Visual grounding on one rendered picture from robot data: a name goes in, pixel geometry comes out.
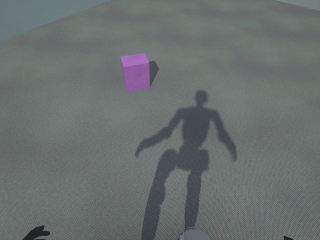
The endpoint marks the carton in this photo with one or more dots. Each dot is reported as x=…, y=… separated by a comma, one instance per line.
x=136, y=71

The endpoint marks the robot right thigh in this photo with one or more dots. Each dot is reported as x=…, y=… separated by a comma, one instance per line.
x=193, y=234

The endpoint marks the left robot hand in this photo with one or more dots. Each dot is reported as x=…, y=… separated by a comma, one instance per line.
x=36, y=232

